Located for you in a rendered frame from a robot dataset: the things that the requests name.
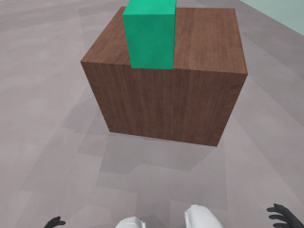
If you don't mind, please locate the right robot hand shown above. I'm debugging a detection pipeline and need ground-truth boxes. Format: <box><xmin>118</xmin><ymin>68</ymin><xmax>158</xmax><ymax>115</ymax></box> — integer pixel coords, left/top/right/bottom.
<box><xmin>266</xmin><ymin>203</ymin><xmax>304</xmax><ymax>228</ymax></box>

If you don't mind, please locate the robot left thigh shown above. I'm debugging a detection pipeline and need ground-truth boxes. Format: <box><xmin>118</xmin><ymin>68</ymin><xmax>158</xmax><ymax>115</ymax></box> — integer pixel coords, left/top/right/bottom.
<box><xmin>115</xmin><ymin>217</ymin><xmax>146</xmax><ymax>228</ymax></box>

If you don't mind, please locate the carton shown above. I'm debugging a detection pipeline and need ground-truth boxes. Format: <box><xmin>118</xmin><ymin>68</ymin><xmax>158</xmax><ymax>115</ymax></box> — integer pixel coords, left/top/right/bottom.
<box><xmin>123</xmin><ymin>0</ymin><xmax>177</xmax><ymax>69</ymax></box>

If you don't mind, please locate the robot right thigh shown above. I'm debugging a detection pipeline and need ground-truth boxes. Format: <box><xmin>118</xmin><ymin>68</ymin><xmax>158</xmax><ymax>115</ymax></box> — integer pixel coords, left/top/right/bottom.
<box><xmin>184</xmin><ymin>205</ymin><xmax>223</xmax><ymax>228</ymax></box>

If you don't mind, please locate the left robot hand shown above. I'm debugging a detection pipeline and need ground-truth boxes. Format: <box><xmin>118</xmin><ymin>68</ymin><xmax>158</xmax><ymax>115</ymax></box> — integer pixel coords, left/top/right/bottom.
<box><xmin>44</xmin><ymin>216</ymin><xmax>66</xmax><ymax>228</ymax></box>

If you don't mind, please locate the robot thigh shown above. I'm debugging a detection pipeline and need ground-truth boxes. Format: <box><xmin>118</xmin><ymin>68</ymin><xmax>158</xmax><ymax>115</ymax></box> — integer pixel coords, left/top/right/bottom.
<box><xmin>184</xmin><ymin>205</ymin><xmax>223</xmax><ymax>228</ymax></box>
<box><xmin>115</xmin><ymin>217</ymin><xmax>146</xmax><ymax>228</ymax></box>

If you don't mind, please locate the pedestal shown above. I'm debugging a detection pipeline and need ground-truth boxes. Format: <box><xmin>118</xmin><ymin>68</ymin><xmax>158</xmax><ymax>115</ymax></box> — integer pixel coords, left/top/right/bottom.
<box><xmin>80</xmin><ymin>6</ymin><xmax>248</xmax><ymax>147</ymax></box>

